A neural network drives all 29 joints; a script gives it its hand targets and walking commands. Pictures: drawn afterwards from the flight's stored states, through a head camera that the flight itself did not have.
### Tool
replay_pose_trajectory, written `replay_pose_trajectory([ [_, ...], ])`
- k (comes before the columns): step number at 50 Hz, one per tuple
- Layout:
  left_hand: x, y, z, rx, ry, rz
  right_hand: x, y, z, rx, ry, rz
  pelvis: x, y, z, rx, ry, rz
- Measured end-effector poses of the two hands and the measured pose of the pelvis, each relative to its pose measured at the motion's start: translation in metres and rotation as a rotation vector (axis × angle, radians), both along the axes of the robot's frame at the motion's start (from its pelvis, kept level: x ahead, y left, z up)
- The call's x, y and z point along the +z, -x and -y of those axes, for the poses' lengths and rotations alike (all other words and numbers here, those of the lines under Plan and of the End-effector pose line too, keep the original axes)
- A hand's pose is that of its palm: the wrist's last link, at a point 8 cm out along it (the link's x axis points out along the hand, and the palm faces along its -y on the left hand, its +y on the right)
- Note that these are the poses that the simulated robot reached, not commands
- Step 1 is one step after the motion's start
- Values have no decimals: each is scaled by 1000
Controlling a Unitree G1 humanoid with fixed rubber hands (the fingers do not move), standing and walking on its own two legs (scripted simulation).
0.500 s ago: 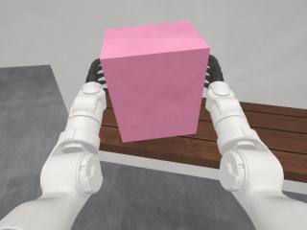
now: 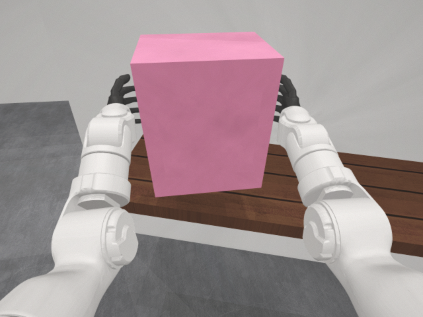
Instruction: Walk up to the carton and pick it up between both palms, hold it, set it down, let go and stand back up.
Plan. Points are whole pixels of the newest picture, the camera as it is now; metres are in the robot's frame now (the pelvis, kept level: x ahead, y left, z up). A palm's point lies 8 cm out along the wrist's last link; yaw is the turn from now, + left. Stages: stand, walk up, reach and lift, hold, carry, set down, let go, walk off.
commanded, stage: reach and lift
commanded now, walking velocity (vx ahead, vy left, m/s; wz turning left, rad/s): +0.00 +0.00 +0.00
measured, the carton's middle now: (204, 115) +0.46 +0.02 +0.22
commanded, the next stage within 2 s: hold in 1.44 s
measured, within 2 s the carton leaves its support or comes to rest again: neither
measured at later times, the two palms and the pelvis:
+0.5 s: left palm (117, 103) +0.38 +0.17 +0.28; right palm (300, 92) +0.39 -0.14 +0.31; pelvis -0.01 +0.00 +0.00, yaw +0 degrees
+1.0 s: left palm (119, 89) +0.38 +0.16 +0.30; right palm (309, 76) +0.39 -0.15 +0.33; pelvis -0.01 +0.00 +0.00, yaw +0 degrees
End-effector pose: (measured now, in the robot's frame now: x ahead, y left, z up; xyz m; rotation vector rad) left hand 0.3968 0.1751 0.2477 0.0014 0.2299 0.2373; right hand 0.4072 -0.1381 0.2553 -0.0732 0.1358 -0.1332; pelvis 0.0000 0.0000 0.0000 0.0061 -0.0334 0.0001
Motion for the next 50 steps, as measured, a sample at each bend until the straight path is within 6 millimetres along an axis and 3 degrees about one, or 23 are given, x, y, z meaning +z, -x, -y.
replay_pose_trajectory([
  [14, 14, 10, 2, -14, -2, 16, 50, 13, -2, -22, 7, 26, 0, 7, 1, 0, -1, 15],
  [38, 39, 12, 10, -37, -19, 16, 57, 15, 10, -25, -33, 17, 0, 6, 1, 0, -1, 14],
  [50, 52, 13, 13, -42, -19, 32, 79, 18, 11, -29, -18, 36, 0, 6, 1, 0, -1, 14],
])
